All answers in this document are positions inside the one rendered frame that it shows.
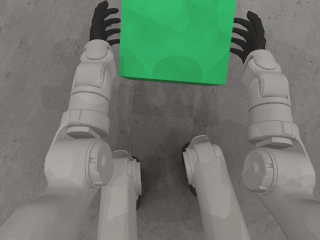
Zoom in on left robot foot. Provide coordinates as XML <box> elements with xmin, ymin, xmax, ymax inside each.
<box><xmin>132</xmin><ymin>156</ymin><xmax>142</xmax><ymax>211</ymax></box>

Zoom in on robot right upper arm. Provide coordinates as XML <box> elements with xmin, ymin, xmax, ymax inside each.
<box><xmin>241</xmin><ymin>147</ymin><xmax>320</xmax><ymax>240</ymax></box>

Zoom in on left robot hand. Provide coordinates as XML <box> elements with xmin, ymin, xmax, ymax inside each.
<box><xmin>89</xmin><ymin>0</ymin><xmax>121</xmax><ymax>46</ymax></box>

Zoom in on carton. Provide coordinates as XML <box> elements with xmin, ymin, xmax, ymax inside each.
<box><xmin>118</xmin><ymin>0</ymin><xmax>236</xmax><ymax>86</ymax></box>

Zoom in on robot left upper arm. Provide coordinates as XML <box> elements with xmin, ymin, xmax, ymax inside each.
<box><xmin>0</xmin><ymin>138</ymin><xmax>114</xmax><ymax>240</ymax></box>

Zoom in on robot left forearm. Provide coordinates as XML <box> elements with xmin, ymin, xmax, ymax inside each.
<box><xmin>44</xmin><ymin>39</ymin><xmax>117</xmax><ymax>178</ymax></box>

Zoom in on right robot hand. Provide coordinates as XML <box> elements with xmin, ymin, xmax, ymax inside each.
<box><xmin>229</xmin><ymin>11</ymin><xmax>266</xmax><ymax>64</ymax></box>

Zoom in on robot right thigh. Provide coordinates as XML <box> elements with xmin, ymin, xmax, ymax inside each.
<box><xmin>182</xmin><ymin>141</ymin><xmax>251</xmax><ymax>240</ymax></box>

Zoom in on robot right forearm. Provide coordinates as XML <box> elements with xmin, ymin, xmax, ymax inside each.
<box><xmin>241</xmin><ymin>49</ymin><xmax>316</xmax><ymax>182</ymax></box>

